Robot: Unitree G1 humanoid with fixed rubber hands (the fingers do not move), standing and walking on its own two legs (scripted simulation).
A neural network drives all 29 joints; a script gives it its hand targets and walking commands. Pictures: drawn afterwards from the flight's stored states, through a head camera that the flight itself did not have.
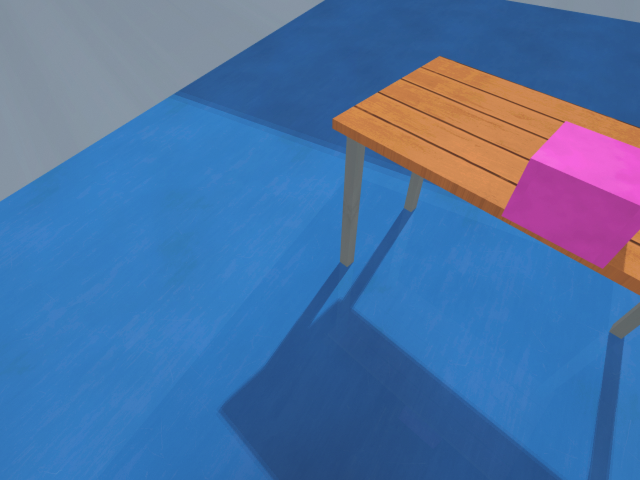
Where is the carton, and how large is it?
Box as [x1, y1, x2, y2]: [501, 121, 639, 268]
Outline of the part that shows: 565,121 530,158 501,215 602,268 639,229 639,148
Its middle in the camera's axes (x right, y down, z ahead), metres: +0.52 -0.10 +0.75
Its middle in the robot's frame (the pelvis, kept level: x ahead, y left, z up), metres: +0.63 -0.49 -0.04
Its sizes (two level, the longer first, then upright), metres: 0.204 0.165 0.151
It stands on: a table, 0.65 m high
